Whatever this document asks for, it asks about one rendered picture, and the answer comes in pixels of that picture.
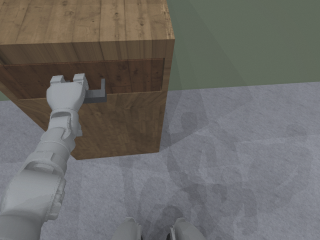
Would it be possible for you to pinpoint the robot left thigh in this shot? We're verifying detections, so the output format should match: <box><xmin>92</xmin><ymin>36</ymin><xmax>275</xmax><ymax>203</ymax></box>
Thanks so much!
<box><xmin>111</xmin><ymin>221</ymin><xmax>142</xmax><ymax>240</ymax></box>

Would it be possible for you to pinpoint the handle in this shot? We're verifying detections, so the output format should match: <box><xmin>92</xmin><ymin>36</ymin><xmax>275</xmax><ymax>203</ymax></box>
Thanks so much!
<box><xmin>66</xmin><ymin>78</ymin><xmax>107</xmax><ymax>104</ymax></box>

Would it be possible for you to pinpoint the robot right thigh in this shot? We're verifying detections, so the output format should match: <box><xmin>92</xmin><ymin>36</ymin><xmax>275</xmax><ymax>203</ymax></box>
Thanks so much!
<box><xmin>169</xmin><ymin>222</ymin><xmax>206</xmax><ymax>240</ymax></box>

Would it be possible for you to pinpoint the cabinet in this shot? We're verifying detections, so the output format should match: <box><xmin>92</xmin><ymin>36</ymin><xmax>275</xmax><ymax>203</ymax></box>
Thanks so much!
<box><xmin>0</xmin><ymin>0</ymin><xmax>175</xmax><ymax>160</ymax></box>

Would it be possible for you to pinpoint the robot thigh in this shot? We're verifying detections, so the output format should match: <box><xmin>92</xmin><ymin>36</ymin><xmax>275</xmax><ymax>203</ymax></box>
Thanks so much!
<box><xmin>111</xmin><ymin>221</ymin><xmax>142</xmax><ymax>240</ymax></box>
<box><xmin>169</xmin><ymin>222</ymin><xmax>206</xmax><ymax>240</ymax></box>

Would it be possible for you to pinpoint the robot left upper arm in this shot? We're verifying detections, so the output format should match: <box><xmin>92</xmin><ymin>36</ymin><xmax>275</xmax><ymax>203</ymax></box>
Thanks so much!
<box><xmin>0</xmin><ymin>169</ymin><xmax>67</xmax><ymax>240</ymax></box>

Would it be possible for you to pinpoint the drawer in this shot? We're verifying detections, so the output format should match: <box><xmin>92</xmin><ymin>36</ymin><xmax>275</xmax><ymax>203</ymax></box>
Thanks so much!
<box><xmin>0</xmin><ymin>58</ymin><xmax>163</xmax><ymax>100</ymax></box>

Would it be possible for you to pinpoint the left robot forearm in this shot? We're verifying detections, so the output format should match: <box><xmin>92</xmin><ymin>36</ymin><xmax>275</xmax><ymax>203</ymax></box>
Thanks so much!
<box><xmin>0</xmin><ymin>108</ymin><xmax>79</xmax><ymax>214</ymax></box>

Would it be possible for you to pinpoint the left robot hand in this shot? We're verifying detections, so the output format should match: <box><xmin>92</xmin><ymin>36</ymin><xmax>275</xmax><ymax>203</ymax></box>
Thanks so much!
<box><xmin>46</xmin><ymin>73</ymin><xmax>89</xmax><ymax>137</ymax></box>

